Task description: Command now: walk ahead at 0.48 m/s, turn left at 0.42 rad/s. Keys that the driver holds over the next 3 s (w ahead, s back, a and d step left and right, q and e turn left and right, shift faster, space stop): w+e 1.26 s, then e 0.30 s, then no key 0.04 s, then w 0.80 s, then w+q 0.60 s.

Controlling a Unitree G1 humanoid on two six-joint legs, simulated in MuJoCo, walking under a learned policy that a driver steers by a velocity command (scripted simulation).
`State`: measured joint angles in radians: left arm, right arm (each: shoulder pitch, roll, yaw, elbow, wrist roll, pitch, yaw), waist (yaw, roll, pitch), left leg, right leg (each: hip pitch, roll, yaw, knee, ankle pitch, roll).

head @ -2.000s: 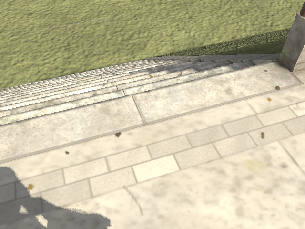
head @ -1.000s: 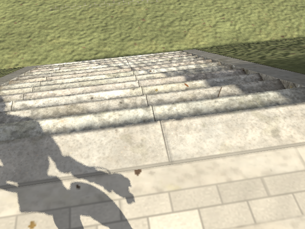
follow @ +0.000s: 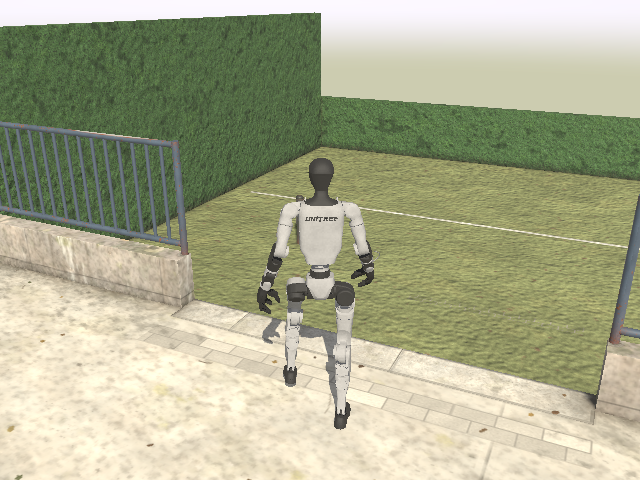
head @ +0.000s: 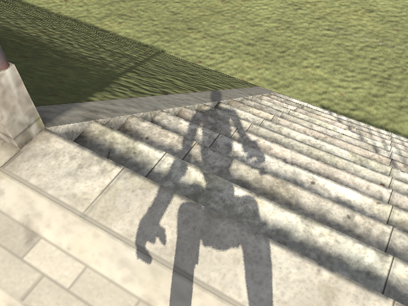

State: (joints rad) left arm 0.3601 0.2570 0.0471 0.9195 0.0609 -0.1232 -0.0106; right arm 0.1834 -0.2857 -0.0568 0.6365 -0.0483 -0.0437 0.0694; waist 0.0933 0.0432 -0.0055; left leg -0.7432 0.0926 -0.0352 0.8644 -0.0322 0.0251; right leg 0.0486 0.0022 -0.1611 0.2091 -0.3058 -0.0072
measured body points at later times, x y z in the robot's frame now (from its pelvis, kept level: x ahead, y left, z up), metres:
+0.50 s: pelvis +0.31 +0.05 +0.00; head +0.33 +0.04 +0.45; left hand +0.47 +0.27 -0.12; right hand +0.27 -0.21 -0.13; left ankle +0.23 +0.15 -0.74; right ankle +0.46 -0.11 -0.67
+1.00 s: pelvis +0.58 -0.04 -0.02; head +0.59 -0.05 +0.43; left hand +0.70 +0.18 -0.14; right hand +0.66 -0.31 -0.11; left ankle +0.68 +0.07 -0.70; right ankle +0.51 -0.10 -0.74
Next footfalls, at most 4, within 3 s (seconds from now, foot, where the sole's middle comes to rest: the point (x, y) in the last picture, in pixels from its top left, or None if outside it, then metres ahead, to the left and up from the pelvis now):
0.14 left None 0.27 0.15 -0.78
0.64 right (269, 289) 0.55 -0.11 -0.78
1.02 left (222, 242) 0.70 0.05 -0.78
1.46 right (320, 254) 0.78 -0.33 -0.97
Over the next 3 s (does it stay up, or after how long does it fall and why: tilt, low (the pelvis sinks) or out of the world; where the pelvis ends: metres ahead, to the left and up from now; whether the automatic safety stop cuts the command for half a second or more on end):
stays up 1.20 -0.53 -0.51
